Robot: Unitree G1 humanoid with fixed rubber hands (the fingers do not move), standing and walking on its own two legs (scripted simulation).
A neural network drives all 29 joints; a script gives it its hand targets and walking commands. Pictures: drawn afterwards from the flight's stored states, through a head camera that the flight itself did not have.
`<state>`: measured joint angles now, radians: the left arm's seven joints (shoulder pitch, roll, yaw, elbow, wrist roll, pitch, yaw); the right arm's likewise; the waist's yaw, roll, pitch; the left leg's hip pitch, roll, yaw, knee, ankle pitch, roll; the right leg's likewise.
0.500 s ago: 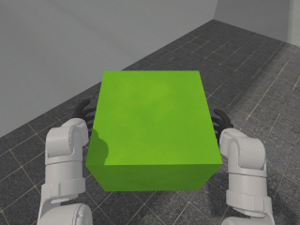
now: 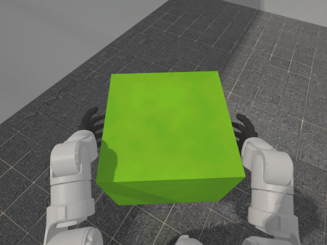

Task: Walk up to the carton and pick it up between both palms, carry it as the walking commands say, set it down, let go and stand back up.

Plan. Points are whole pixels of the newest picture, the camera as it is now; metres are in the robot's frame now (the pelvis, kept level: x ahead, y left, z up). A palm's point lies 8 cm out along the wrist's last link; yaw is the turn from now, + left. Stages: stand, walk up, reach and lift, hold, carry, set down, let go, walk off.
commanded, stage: carry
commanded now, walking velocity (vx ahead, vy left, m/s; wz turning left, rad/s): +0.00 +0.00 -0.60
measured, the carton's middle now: (166, 139) +0.38 +0.01 +0.02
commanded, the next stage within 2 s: none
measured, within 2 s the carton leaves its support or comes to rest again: neither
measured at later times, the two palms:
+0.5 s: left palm (167, 131) +0.36 +0.01 +0.08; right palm out of the picture +0.24 -0.33 +0.08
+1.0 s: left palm (281, 143) +0.35 -0.27 +0.07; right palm out of the picture +0.09 -0.52 +0.06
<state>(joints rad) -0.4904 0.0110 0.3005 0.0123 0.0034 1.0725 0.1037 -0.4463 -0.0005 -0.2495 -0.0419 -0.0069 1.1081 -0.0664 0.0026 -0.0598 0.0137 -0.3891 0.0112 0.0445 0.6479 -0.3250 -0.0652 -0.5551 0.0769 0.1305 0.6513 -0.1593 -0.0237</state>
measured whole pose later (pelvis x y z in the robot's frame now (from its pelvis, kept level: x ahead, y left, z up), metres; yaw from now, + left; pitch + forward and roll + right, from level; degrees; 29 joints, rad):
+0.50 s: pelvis -0.02 -0.06 +0.00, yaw -19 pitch +5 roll +2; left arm -0.49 0.00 0.30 -0.05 0.00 1.07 0.10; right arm -0.42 0.01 -0.25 -0.09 0.00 1.07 -0.06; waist 0.01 -0.07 0.05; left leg -0.35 0.03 0.12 0.61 -0.34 -0.06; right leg -0.54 0.14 0.20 0.62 -0.13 -0.02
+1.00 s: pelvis -0.04 -0.15 +0.00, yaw -44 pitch +7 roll +2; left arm -0.51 0.00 0.30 -0.10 -0.01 1.05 0.11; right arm -0.44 0.00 -0.26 -0.15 0.00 1.05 -0.05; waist 0.01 -0.04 0.09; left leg -0.41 0.04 0.18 0.71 -0.53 -0.10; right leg -0.57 0.20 0.25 0.66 -0.18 -0.03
